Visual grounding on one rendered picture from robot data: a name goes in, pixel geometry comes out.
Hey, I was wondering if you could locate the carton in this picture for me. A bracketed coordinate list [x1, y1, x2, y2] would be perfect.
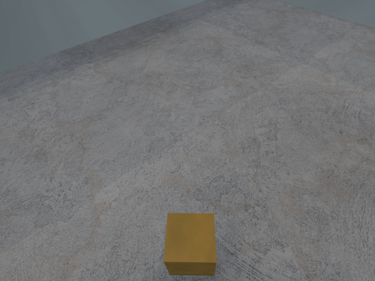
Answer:
[163, 213, 217, 276]

